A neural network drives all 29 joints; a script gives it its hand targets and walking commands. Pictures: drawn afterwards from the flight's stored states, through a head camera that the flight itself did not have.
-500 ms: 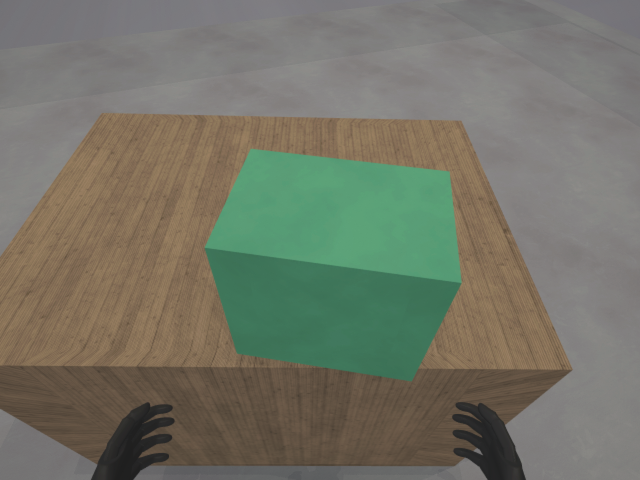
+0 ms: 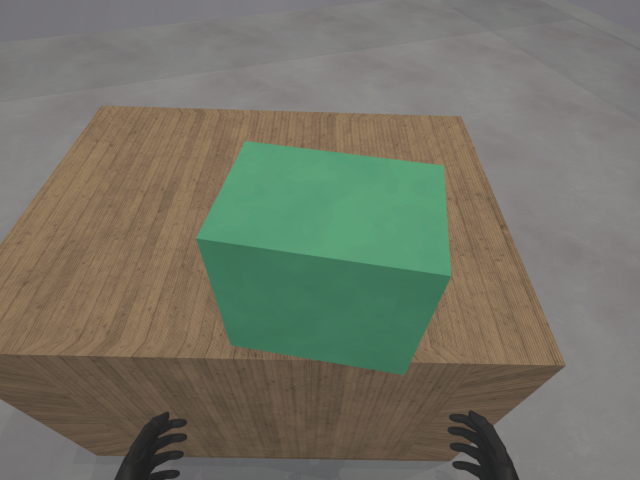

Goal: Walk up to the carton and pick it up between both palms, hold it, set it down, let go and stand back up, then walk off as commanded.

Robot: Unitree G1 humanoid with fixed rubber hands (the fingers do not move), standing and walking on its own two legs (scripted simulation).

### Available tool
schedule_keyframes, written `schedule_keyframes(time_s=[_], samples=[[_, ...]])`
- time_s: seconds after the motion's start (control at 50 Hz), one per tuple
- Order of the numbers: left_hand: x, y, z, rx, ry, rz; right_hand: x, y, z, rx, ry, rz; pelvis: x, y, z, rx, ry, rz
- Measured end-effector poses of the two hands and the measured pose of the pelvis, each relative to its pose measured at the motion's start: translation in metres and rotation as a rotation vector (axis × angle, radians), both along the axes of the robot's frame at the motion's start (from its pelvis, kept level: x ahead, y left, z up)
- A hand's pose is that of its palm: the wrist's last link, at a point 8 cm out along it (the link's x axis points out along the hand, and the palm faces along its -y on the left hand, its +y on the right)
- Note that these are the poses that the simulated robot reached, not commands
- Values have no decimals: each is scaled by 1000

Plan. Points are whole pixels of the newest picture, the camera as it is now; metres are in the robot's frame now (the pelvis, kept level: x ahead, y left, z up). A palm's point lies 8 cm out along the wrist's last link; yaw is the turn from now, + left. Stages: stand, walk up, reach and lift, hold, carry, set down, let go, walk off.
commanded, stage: set down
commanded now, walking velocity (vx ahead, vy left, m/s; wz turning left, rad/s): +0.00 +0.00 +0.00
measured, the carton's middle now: (328, 263) +0.41 +0.01 +0.02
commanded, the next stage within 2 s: let go in 0.06 s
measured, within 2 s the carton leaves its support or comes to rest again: neither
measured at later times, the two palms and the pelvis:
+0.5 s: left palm out of the picture +0.14 +0.21 -0.09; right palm out of the picture +0.16 -0.22 -0.09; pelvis +0.01 -0.01 +0.00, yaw +0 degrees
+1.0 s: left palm out of the picture +0.08 +0.30 -0.10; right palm out of the picture +0.07 -0.29 -0.12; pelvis +0.02 +0.00 +0.00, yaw +1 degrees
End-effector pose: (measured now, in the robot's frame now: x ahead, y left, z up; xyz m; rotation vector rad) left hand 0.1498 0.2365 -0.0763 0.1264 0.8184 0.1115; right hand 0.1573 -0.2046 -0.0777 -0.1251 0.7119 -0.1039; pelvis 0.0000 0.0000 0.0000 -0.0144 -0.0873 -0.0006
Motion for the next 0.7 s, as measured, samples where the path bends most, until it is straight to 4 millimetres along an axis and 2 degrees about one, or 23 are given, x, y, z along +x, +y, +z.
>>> schedule_keyframes(time_s=[0.24, 0.54, 0.6, 0.7], samples=[[-4, -12, -10, 11, 65, 11, -6, -10, -12, -20, 68, 41, 0, -6, -1, 7, 0, 1], [-5, -22, -19, 6, 96, 27, 2, -19, -14, -41, 83, 78, 9, -13, -1, 7, 18, 4], [-8, -14, -24, 51, 110, -22, -1, -27, -21, -72, 156, 102, 13, -12, -2, 9, 47, 11], [-22, 15, -28, 110, 161, -11, -16, -56, -31, -123, 276, 51, 19, -8, -4, 11, 63, 18]])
